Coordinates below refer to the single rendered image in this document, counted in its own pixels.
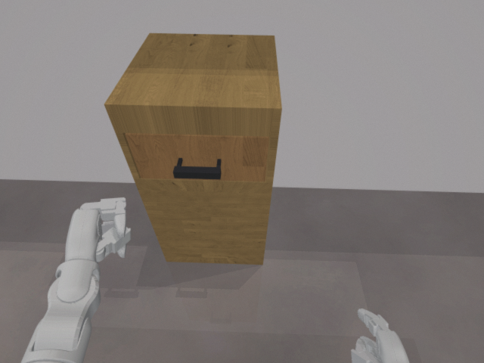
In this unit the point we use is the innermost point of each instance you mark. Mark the left robot hand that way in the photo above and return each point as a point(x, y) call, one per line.
point(86, 230)

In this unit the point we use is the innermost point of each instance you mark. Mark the drawer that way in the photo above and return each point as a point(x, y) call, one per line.
point(243, 158)

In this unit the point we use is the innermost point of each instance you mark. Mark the right robot hand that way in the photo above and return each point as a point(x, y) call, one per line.
point(388, 347)

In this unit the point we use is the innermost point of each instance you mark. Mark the handle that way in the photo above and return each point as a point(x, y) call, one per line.
point(197, 171)

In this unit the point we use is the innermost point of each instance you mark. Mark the robot left forearm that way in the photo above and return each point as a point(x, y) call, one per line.
point(63, 334)

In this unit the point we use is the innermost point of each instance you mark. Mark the cabinet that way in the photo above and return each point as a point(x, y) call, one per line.
point(203, 84)

